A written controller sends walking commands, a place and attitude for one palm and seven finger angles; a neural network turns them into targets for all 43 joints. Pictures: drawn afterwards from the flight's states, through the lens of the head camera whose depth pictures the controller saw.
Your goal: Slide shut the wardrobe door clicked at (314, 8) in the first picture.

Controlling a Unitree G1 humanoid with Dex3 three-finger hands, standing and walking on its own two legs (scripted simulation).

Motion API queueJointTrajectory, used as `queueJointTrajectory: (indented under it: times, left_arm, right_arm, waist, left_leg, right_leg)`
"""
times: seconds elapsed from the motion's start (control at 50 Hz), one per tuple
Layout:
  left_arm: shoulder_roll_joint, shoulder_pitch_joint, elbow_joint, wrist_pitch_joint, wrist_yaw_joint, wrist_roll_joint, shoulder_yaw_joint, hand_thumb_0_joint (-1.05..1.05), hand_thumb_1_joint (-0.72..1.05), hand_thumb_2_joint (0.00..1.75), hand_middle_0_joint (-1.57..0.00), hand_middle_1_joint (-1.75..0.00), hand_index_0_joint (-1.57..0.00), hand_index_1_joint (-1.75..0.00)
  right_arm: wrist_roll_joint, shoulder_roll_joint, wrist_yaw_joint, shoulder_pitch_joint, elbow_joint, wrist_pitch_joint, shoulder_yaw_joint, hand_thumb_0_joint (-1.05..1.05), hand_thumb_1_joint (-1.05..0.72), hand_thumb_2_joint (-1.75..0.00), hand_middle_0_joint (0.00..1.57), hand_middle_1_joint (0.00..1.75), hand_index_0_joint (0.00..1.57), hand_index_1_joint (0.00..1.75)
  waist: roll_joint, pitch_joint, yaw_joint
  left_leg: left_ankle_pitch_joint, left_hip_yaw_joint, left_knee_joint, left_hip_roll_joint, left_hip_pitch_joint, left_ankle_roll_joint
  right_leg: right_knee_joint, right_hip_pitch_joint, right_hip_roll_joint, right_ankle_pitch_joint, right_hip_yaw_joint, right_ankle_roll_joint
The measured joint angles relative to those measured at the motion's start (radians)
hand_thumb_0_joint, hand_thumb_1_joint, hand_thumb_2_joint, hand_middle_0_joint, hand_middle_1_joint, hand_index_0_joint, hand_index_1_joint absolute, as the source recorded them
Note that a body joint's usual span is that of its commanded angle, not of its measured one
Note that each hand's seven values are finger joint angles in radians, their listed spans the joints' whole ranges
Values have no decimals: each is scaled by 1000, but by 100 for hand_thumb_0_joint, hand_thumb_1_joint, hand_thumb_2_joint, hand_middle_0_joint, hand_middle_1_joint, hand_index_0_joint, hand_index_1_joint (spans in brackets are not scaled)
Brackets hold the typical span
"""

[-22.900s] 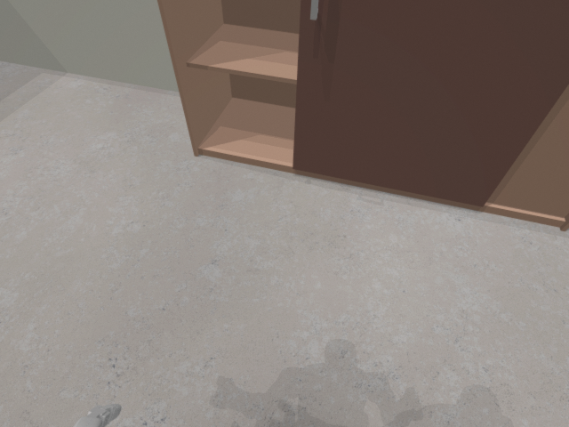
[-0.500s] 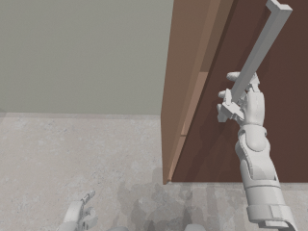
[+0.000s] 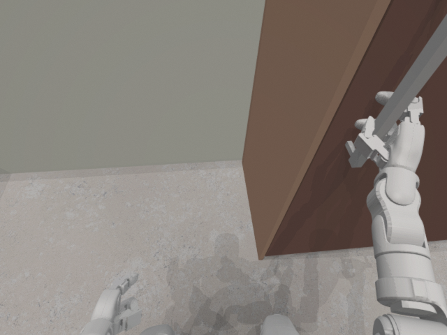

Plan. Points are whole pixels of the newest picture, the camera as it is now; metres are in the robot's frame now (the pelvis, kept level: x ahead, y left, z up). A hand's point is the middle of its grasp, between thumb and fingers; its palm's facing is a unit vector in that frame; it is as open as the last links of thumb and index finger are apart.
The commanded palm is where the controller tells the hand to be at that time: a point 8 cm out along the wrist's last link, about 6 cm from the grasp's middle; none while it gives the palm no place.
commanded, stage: step sideways, sliding the door along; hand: right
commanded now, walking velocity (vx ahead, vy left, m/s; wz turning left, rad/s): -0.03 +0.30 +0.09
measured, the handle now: (391, 96) +0.43 -0.28 +0.19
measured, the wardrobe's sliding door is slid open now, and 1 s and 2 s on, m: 0.00 0.00 0.00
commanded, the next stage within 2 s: stop walking and hold the door there in 0.18 s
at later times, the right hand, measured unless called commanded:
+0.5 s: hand (365, 139) +0.39 -0.25 +0.13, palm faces +0.55 +0.77 -0.32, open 6.7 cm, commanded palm +0.34 -0.26 +0.13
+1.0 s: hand (364, 138) +0.39 -0.24 +0.14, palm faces +0.59 +0.75 -0.29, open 6.5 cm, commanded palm +0.34 -0.25 +0.13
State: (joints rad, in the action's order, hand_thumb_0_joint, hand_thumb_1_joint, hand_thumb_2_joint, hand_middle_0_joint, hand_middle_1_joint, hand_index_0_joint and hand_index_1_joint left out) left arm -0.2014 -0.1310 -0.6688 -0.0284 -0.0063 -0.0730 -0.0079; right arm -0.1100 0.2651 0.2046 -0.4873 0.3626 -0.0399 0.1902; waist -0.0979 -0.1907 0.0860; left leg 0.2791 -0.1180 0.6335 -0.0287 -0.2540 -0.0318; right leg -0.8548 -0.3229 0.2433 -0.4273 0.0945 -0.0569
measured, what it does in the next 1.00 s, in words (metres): steps to the left: right foot, then left foot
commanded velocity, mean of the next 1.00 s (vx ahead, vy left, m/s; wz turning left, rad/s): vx -0.09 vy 0.02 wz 0.02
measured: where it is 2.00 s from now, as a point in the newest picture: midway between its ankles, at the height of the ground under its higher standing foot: outside the picture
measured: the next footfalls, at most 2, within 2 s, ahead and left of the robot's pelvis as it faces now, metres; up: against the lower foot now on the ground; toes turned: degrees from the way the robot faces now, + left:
right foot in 0.08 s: +0.05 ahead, -0.15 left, +0.00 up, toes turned -4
left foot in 0.34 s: +0.12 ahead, +0.22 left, +0.00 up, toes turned +8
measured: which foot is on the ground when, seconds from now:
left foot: down 0.00-0.08, up 0.10-0.32, down 0.34-1.00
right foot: up 0.00-0.06, down 0.08-0.36, up 0.38-0.52, down 0.54-1.00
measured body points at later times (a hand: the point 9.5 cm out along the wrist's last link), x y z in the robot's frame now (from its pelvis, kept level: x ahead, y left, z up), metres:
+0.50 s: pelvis +0.06 +0.08 +0.01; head +0.13 +0.09 +0.45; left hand +0.25 +0.34 -0.09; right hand +0.36 -0.28 +0.15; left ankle +0.12 +0.22 -0.72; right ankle +0.08 -0.05 -0.69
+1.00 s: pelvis +0.07 +0.09 +0.03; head +0.07 +0.10 +0.48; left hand +0.17 +0.37 -0.08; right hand +0.36 -0.28 +0.15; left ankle +0.08 +0.21 -0.72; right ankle +0.11 -0.03 -0.72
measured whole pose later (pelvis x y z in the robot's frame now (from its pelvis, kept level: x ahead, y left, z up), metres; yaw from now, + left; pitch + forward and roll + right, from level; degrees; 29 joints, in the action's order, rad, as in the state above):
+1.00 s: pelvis +0.07 +0.09 +0.03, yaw +8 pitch -1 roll +0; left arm -0.27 -0.25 -0.73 0.08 0.09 -0.04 -0.01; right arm -0.07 0.45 0.20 -0.03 0.40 -0.13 0.51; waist -0.03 0.01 0.02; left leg 0.19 0.00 0.43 0.01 -0.23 0.00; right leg -0.46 -0.22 0.06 -0.22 -0.09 -0.01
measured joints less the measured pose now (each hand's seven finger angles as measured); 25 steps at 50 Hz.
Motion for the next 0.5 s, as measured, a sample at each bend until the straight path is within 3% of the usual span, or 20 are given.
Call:
queueJointTrajectory:
  times: [0.04, 0.06, 0.08, 0.1, 0.14, 0.18, 0.26, 0.32, 0.34, 0.36, 0.38, 0.42, 0.46, 0.5]
  left_arm:
    - [-17, 8, -26, -4, 11, 6, -11, 1, 90, 90, -20, -30, -20, -30]
    - [-27, 5, -28, -6, 16, 9, -14, 1, 91, 90, -20, -30, -20, -30]
    - [-39, -1, -19, -8, 20, 15, -20, 1, 91, 90, -20, -30, -20, -30]
    - [-37, 4, -12, -12, 22, 20, -32, 1, 91, 90, -20, -30, -20, -30]
    - [-24, 6, 6, -23, 17, 18, -40, 1, 91, 90, -20, -29, -20, -30]
    - [-14, 0, 26, -26, 5, 19, -39, 1, 91, 90, -20, -29, -20, -30]
    - [-14, -18, 68, 0, -15, 23, -34, 1, 91, 90, -20, -29, -20, -30]
    - [-10, -14, 84, 30, -22, 21, -21, 1, 90, 90, -20, -30, -20, -30]
    - [0, -6, 82, 36, -22, 19, -13, 1, 90, 90, -20, -30, -20, -30]
    - [0, 8, 80, 43, -19, 15, -10, 1, 90, 90, -20, -30, -20, -30]
    - [-9, 33, 70, 53, -13, 15, -11, 1, 90, 90, -20, -30, -20, -30]
    - [-30, 71, 47, 72, 7, 13, -17, 1, 90, 90, -20, -30, -20, -30]
    - [-48, 86, 27, 81, 28, 12, -18, 1, 90, 90, -20, -30, -20, -30]
    - [-62, 81, 14, 84, 47, 13, -14, 1, 91, 90, -20, -30, -20, -30]
  right_arm:
    - [-2, 0, 8, 24, -20, 2, 1, 2, -77, -88, 38, 136, 10, 139]
    - [-3, 2, 11, 39, -39, 4, 0, 2, -76, -88, 38, 136, 11, 139]
    - [-7, 4, 11, 54, -63, 5, 0, 2, -76, -88, 38, 137, 11, 140]
    - [-13, 15, 8, 66, -85, 3, 3, 3, -76, -87, 38, 137, 12, 140]
    - [-19, 37, 1, 93, -112, -5, 18, 3, -77, -87, 38, 137, 11, 138]
    - [-19, 45, -5, 120, -139, -8, 40, 3, -77, -87, 36, 137, 11, 138]
    - [-23, 49, -5, 166, -197, 2, 87, 2, -76, -88, 35, 137, 10, 137]
    - [-16, 83, -28, 205, -209, -25, 147, 0, -74, -88, 37, 135, 7, 138]
    - [2, 129, -52, 231, -198, -51, 176, -2, -71, -88, 38, 135, 8, 138]
    - [18, 163, -65, 251, -191, -65, 204, -5, -68, -88, 39, 136, 9, 138]
    - [29, 179, -71, 270, -183, -78, 233, -7, -67, -87, 40, 136, 10, 139]
    - [29, 193, -73, 313, -168, -97, 273, -9, -64, -85, 41, 137, 14, 138]
    - [27, 192, -68, 350, -159, -99, 296, -10, -63, -83, 43, 137, 17, 137]
    - [32, 182, -59, 378, -155, -97, 306, -10, -63, -83, 43, 136, 19, 137]
  waist:
    - [30, 18, 0]
    - [47, 28, 1]
    - [47, 36, 3]
    - [59, 22, 11]
    - [78, 3, 18]
    - [79, -6, 18]
    - [43, -34, 41]
    - [34, -53, 46]
    - [54, -49, 38]
    - [56, -52, 25]
    - [45, -59, 9]
    - [37, -59, -12]
    - [45, -42, -24]
    - [57, -11, -40]
  left_leg:
    - [17, 6, 1, -19, -10, 8]
    - [22, 12, 13, -28, -21, 13]
    - [22, 13, 54, -24, -46, 18]
    - [62, 35, 132, -19, -74, 20]
    - [144, 74, 303, 7, -128, 20]
    - [170, 76, 381, 20, -165, 24]
    - [117, 48, 235, 13, -148, 28]
    - [-28, 41, 18, 12, -70, 26]
    - [-139, 43, -53, 5, -43, 24]
    - [-130, 39, -55, 6, -35, 18]
    - [-92, 35, -24, 12, -47, 17]
    - [-48, 50, 2, 9, -70, 20]
    - [-51, 73, -12, -1, -75, 16]
    - [-62, 85, -29, -9, -74, 11]
  right_leg:
    - [-30, -10, -77, -60, -43, 25]
    - [64, 19, -107, -5, -81, 34]
    - [155, 46, -110, 102, -103, 48]
    - [164, 61, -105, 116, -114, 35]
    - [183, 95, -89, 80, -125, -2]
    - [234, 127, -64, 77, -119, -22]
    - [309, 187, 0, 98, -114, -67]
    - [272, 204, 35, 67, -116, -91]
    - [217, 186, 35, 51, -123, -83]
    - [116, 140, 39, 46, -114, -51]
    - [-13, 82, 20, -6, -77, -27]
    - [-202, -12, -71, -102, -33, -1]
    - [-188, -44, -146, -133, -57, 12]
    - [-19, -28, -193, -74, -97, 22]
